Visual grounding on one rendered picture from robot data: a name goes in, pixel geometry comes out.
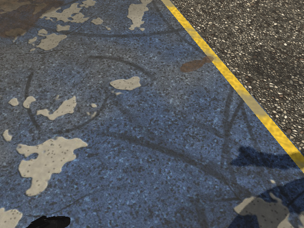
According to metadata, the robot left hand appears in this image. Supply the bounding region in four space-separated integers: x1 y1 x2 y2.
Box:
26 216 70 228

